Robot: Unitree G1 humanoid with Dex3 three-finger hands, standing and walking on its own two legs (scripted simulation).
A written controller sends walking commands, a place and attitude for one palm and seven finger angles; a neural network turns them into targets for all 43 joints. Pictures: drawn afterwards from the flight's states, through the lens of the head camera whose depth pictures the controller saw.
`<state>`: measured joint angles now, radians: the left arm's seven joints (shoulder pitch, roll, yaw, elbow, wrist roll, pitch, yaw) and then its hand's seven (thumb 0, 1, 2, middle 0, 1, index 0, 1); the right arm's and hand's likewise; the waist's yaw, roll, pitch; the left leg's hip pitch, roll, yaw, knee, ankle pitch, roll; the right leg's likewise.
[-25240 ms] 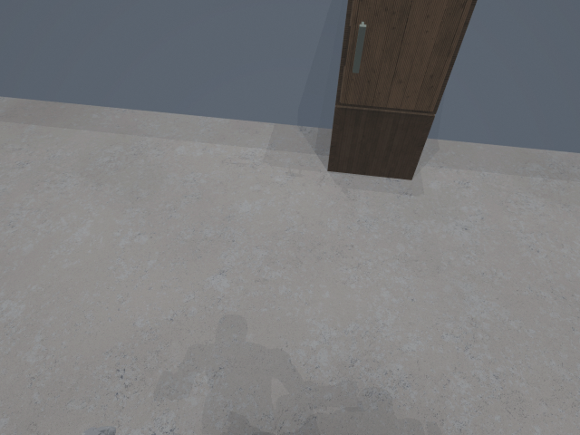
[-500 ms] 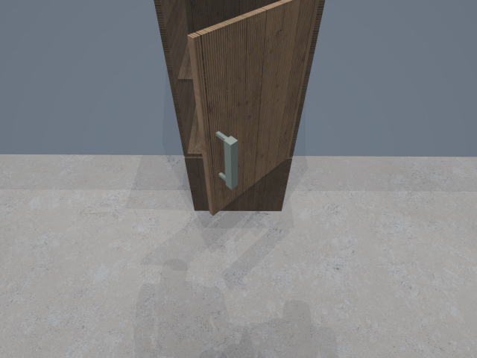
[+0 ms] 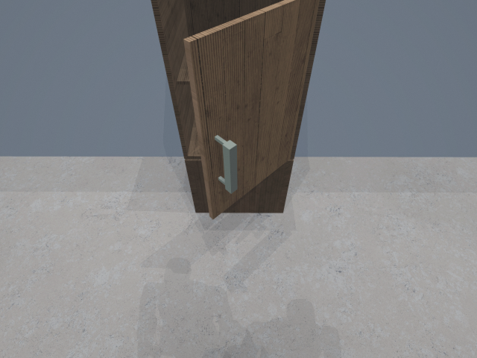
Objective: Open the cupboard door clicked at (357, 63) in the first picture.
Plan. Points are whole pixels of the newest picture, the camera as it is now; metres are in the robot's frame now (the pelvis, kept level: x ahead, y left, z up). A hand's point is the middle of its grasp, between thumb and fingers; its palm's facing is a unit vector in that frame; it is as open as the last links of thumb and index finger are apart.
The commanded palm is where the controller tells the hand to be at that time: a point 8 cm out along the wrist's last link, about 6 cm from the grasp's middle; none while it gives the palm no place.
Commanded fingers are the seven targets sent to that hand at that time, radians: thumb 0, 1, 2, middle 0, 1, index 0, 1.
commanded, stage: walk to a spot facing it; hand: left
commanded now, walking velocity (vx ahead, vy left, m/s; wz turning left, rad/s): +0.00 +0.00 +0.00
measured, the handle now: (225, 164) +0.60 +0.08 -0.09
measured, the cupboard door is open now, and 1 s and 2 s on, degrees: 45 45 45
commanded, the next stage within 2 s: none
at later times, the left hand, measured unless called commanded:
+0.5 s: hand out of the picture +0.05 +0.18 -0.18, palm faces -0.08 -0.96 -0.26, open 7.4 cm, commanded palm none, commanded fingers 0.00 0.90 0.90 -0.20 -0.30 -0.20 -0.30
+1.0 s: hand out of the picture +0.09 +0.13 -0.16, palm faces -0.29 -0.92 -0.27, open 7.4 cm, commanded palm none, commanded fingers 0.00 0.90 0.90 -0.20 -0.30 -0.20 -0.30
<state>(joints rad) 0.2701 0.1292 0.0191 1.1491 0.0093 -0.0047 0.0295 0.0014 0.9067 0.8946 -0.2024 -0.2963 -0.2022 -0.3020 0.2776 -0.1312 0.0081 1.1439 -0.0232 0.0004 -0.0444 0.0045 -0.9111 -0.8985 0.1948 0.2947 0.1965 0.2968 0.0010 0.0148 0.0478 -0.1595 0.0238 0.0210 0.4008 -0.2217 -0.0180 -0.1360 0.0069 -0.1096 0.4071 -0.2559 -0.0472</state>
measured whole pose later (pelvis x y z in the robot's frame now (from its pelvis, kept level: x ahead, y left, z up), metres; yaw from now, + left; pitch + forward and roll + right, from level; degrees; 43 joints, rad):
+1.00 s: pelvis +0.00 -0.05 +0.00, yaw -25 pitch +2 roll +2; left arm 0.29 0.17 0.08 0.94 0.03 0.03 0.01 0.00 0.90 0.89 -0.21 -0.30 -0.21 -0.30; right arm 0.04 -0.22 -0.06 0.89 -0.01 0.06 -0.04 0.01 -0.91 -0.90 0.20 0.29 0.20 0.30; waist 0.07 0.00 0.09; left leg -0.50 0.01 -0.07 1.01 -0.37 -0.06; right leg -0.22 0.17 0.19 0.42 -0.20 -0.13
